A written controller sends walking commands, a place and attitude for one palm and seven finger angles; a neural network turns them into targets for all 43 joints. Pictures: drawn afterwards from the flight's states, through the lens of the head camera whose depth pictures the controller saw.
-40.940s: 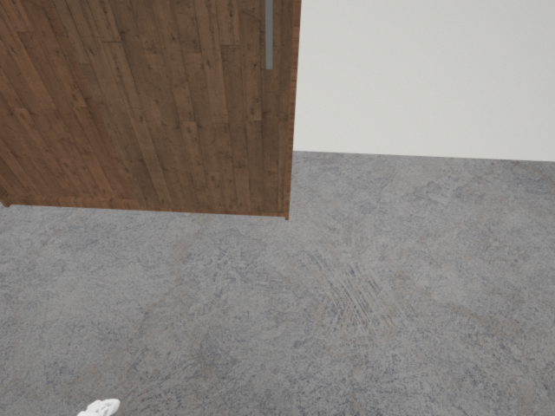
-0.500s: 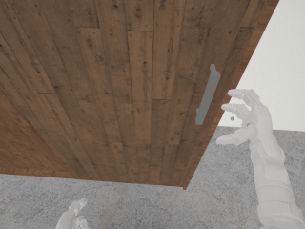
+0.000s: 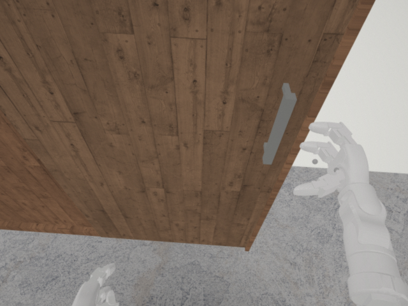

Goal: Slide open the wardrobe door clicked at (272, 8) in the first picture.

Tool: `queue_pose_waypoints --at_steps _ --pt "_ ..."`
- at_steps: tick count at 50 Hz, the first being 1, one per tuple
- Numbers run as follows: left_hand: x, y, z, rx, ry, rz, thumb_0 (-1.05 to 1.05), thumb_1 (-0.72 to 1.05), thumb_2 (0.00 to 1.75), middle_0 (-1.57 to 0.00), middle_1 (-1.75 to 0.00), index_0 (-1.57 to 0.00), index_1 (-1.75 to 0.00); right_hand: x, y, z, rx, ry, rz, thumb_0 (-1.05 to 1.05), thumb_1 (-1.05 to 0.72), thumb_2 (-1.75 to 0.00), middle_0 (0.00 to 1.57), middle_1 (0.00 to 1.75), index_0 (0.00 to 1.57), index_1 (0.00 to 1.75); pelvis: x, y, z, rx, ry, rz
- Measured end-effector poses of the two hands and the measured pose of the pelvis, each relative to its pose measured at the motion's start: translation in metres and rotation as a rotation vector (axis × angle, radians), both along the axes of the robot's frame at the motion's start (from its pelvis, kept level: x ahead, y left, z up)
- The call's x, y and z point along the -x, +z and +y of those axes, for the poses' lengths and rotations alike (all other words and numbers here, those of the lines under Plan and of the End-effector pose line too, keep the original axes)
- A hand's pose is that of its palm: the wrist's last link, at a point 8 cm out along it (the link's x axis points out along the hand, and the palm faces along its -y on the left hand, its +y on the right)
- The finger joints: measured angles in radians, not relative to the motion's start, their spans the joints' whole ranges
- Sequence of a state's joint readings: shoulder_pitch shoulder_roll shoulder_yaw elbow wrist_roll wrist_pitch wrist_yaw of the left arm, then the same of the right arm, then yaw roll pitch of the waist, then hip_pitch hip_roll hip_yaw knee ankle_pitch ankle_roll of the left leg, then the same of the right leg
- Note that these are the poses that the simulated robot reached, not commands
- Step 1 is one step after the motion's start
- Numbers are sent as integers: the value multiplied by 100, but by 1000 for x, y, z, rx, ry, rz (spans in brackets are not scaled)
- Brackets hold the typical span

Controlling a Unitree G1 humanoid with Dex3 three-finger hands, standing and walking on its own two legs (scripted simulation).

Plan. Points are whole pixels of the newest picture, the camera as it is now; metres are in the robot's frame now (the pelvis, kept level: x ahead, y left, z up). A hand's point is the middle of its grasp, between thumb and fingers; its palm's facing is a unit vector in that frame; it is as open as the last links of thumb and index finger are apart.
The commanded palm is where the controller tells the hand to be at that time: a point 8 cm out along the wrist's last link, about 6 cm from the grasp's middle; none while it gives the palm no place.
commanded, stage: feel for the door with the fingertips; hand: right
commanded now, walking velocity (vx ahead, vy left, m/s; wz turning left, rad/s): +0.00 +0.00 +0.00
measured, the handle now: (275, 127) +0.46 -0.12 +0.11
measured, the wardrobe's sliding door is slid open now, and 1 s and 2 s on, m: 0.00 0.00 0.00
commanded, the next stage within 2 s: slide the fingers in behind the handle in 1.06 s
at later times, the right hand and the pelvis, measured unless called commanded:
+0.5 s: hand (295, 157) +0.38 -0.14 +0.11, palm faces -0.01 +1.00 +0.00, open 14.0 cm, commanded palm +0.35 -0.20 +0.11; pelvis +0.00 +0.00 +0.00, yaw +0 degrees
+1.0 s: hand (292, 146) +0.40 -0.14 +0.12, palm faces -0.03 +1.00 +0.00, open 14.0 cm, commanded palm +0.37 -0.19 +0.11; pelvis +0.00 +0.00 +0.00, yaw +0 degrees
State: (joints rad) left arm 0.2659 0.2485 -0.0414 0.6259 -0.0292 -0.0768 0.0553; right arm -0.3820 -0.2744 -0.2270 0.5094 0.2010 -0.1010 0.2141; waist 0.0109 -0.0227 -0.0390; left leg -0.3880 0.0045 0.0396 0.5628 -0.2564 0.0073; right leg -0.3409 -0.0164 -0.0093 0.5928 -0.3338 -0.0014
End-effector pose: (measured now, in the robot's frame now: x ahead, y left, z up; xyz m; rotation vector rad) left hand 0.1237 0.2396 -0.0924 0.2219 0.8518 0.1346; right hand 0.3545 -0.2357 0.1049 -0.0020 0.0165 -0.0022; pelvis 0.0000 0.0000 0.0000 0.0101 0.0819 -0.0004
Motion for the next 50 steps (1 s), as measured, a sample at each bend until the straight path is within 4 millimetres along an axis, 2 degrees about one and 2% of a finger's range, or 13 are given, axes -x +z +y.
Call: queue_pose_waypoints --at_steps 8,15,19,25,35,42,50 --pt "1 -2 -2 5 -12 -2 1 91 90 -20 -30 -20 -30 2 13 14 2 34 -63 -1 50 -30 30 120 30 120 1 0 -1 -2 -11 -8" --pt "-3 -1 -6 19 -12 -20 1 91 90 -20 -30 -20 -30 -3 2 33 -14 44 8 -1 50 -30 30 120 30 120 3 0 0 2 -5 -10" --pt "-4 1 -7 27 -13 -34 1 91 90 -20 -30 -20 -30 -1 5 39 -16 28 -29 -1 50 -30 30 120 30 120 3 0 0 3 5 -10" --pt "-3 0 -6 25 -15 -17 1 90 90 -20 -30 -20 -30 -2 6 38 -1 14 -32 -1 50 -30 30 120 30 120 3 0 3 3 1 -18" --pt "3 -4 0 6 -1 15 1 91 90 -20 -30 -20 -30 -17 10 37 -5 17 -25 -1 50 -30 30 120 30 120 3 1 4 1 -4 -5" --pt "12 -6 5 2 22 45 1 91 90 -20 -30 -20 -30 -28 5 35 -8 14 1 -1 50 -30 30 120 30 120 1 0 3 2 3 8" --pt "20 -9 3 16 33 63 1 91 90 -20 -30 -20 -30 -26 11 41 -4 34 -55 -1 50 -30 30 120 30 120 -3 0 0 0 9 9"
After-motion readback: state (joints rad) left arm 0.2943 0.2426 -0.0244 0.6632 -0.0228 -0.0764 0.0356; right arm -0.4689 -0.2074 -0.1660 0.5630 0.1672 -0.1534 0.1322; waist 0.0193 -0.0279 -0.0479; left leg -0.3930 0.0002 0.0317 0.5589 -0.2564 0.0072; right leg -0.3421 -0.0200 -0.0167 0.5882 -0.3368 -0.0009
